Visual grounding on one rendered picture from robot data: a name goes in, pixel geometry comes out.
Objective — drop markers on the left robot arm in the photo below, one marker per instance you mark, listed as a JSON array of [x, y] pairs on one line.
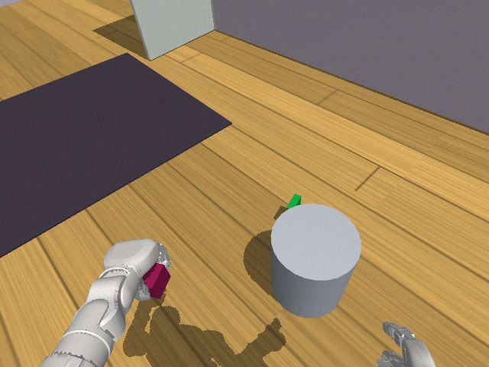
[[99, 323]]

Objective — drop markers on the right robot hand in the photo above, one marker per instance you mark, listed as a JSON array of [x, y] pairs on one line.
[[415, 353]]

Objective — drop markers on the left robot hand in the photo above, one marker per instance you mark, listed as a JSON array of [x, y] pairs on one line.
[[140, 255]]

